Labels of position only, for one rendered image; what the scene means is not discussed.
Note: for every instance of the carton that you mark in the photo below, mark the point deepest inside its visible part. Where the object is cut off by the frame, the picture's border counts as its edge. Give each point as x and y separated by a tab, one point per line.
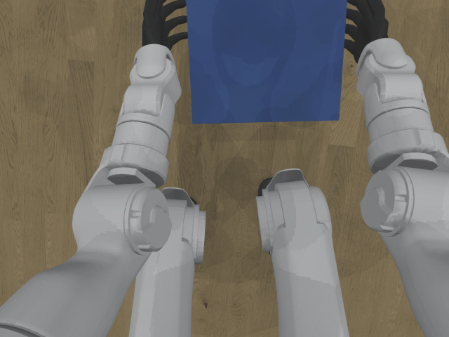
265	60

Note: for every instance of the robot left shin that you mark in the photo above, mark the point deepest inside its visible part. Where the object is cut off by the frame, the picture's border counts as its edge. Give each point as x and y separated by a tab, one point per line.
177	193

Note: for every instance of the robot right upper arm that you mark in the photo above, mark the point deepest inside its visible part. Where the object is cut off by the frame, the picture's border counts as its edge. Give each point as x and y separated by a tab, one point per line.
409	207

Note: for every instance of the robot left upper arm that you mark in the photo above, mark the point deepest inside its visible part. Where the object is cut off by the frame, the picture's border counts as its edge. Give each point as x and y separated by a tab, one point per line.
116	228

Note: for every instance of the right robot hand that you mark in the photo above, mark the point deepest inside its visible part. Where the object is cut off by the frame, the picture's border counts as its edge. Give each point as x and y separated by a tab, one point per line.
371	25

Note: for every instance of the left robot hand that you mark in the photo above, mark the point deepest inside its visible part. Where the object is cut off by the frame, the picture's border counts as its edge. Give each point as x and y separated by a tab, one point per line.
155	28

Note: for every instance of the right robot forearm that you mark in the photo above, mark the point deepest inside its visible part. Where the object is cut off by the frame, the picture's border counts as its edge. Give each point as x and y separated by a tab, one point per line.
396	111

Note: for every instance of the robot left thigh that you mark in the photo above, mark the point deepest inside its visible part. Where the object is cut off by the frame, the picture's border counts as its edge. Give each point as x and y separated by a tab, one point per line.
162	303

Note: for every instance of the left robot forearm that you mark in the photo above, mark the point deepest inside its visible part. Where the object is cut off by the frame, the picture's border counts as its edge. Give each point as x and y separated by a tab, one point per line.
144	127

